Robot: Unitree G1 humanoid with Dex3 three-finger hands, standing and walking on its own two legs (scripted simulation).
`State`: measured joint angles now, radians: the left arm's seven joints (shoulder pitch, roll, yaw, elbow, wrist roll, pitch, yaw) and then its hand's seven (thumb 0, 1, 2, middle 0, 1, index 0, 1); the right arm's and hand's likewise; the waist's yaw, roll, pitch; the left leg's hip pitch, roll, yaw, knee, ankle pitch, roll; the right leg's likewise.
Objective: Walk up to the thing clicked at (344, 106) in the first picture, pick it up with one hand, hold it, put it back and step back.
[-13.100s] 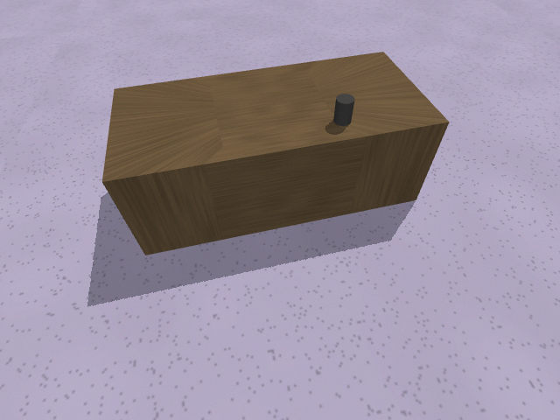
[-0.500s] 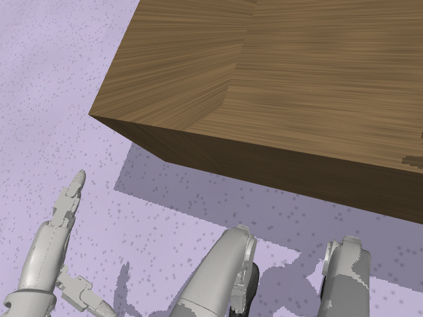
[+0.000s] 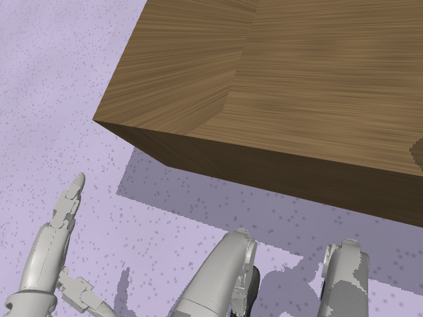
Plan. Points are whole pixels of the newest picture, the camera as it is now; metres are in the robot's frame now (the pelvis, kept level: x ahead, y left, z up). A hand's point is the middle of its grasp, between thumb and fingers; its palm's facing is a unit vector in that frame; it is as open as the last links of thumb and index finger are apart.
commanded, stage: settle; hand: right
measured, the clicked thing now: out of the picture +0.48 -0.32 -0.06
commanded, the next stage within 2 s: lift in 0.66 s
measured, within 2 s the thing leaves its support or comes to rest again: leaves its support in 0.12 s
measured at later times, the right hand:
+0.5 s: hand out of the picture +0.47 -0.33 +0.00, palm faces +0.43 +0.90 +0.00, open 9.7 cm
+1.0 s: hand out of the picture +0.48 -0.33 +0.03, palm faces +0.44 +0.90 +0.00, open 9.7 cm
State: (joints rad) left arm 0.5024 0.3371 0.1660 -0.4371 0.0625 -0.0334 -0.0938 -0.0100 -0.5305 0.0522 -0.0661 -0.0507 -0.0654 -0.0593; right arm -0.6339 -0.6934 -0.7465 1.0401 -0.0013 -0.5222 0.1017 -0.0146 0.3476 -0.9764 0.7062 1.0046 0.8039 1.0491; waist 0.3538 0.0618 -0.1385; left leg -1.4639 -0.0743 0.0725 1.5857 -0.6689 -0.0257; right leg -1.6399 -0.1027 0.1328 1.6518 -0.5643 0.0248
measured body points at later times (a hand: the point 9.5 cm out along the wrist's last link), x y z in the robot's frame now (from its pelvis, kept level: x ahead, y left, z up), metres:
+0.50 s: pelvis +0.00 +0.00 +0.04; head +0.17 -0.10 +0.44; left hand +0.19 +0.25 +0.13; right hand +0.45 -0.37 +0.00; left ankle +0.04 +0.14 -0.53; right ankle +0.07 -0.13 -0.53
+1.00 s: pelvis +0.01 -0.01 +0.06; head +0.17 -0.10 +0.47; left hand +0.19 +0.25 +0.13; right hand +0.45 -0.37 +0.03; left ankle +0.04 +0.14 -0.53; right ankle +0.07 -0.13 -0.53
